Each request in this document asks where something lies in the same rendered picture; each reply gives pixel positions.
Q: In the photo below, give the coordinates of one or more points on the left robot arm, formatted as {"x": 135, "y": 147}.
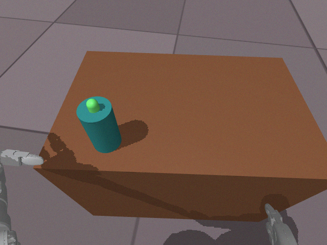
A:
{"x": 7, "y": 236}

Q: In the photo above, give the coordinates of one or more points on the bottle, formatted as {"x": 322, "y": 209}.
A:
{"x": 97, "y": 118}

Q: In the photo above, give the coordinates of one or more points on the right robot hand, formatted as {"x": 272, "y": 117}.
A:
{"x": 279, "y": 233}

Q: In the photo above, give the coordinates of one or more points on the left robot hand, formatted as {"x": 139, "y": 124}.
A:
{"x": 17, "y": 158}

